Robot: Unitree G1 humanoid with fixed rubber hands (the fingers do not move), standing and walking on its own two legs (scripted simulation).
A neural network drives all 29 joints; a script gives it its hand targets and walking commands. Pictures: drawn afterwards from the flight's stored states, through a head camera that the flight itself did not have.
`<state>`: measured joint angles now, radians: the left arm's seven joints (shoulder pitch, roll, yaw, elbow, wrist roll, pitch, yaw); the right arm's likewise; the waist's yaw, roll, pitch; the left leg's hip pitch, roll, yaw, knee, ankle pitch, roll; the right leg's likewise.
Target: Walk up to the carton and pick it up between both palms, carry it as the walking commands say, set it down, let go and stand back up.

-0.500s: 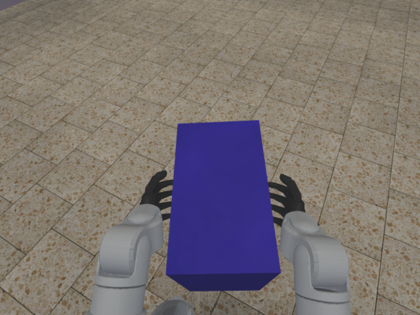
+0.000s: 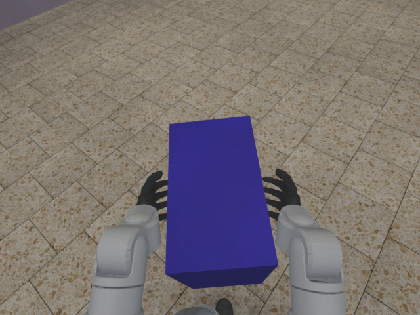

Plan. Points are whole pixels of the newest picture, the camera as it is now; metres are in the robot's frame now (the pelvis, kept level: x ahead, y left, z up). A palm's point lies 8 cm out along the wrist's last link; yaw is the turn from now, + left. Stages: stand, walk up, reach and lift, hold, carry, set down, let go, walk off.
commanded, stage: carry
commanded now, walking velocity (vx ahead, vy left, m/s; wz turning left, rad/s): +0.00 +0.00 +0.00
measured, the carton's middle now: (218, 210) +0.33 +0.01 +0.00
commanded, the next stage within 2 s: none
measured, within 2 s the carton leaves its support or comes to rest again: neither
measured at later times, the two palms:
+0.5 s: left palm (52, 276) +0.17 +0.24 +0.09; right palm (221, 271) +0.19 +0.00 +0.10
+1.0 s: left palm out of the picture +0.08 +0.28 +0.08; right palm out of the picture +0.08 +0.03 +0.09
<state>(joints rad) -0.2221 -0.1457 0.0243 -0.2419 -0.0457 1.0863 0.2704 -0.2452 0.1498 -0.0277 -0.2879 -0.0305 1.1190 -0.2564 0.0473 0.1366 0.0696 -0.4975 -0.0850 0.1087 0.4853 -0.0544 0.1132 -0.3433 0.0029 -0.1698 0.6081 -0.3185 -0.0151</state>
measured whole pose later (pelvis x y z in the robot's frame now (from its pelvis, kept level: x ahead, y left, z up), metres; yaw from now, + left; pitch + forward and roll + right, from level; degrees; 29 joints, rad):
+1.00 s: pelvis -0.20 +0.15 +0.01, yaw -1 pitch +2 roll -2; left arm -0.25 -0.15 0.02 -0.17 0.00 1.10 0.25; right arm -0.23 0.15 -0.05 -0.22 -0.03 1.11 -0.24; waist 0.03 0.04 -0.01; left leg -0.47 -0.03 0.10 0.42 -0.10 0.01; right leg -0.28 -0.01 -0.16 0.51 -0.26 -0.02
